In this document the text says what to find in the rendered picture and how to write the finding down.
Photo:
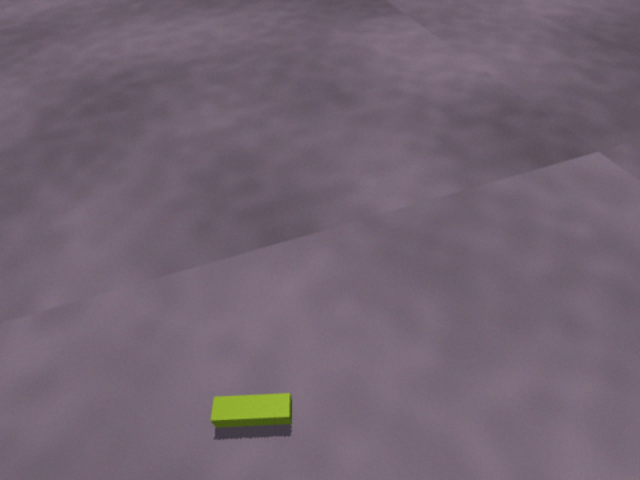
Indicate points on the carton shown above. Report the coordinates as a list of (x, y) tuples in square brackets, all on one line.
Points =
[(252, 410)]

